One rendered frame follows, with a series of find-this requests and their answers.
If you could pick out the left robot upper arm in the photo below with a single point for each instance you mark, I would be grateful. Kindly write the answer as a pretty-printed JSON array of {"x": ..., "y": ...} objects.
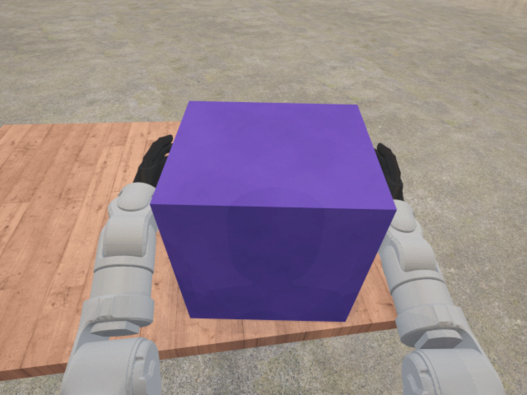
[{"x": 129, "y": 366}]

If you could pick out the robot right hand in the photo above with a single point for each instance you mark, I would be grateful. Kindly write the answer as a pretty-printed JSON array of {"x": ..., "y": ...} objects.
[{"x": 391, "y": 171}]

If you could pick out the right robot upper arm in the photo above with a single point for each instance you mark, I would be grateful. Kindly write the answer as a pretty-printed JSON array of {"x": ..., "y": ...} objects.
[{"x": 448, "y": 372}]

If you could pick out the left robot forearm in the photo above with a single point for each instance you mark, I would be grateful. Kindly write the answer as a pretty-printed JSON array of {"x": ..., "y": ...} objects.
[{"x": 120, "y": 302}]

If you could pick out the right robot forearm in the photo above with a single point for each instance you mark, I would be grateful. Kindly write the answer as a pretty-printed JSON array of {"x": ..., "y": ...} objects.
[{"x": 427, "y": 317}]

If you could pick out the table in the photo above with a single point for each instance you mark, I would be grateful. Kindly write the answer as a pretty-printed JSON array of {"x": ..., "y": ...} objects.
[{"x": 56, "y": 183}]

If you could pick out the robot left hand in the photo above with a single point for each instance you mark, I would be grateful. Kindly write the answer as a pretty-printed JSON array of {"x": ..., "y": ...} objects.
[{"x": 149, "y": 171}]

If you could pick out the carton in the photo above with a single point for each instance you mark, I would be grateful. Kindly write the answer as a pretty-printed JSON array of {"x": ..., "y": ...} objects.
[{"x": 272, "y": 211}]

